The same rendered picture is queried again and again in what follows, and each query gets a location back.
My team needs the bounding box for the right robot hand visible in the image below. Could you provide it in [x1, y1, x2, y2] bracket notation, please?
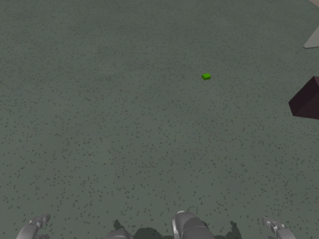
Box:
[262, 217, 296, 239]

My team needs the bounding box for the left robot hand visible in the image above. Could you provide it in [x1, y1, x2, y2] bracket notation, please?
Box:
[16, 214, 51, 239]

